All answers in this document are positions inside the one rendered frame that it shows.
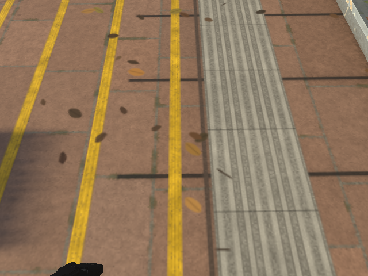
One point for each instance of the left robot hand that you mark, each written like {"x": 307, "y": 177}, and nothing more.
{"x": 83, "y": 269}

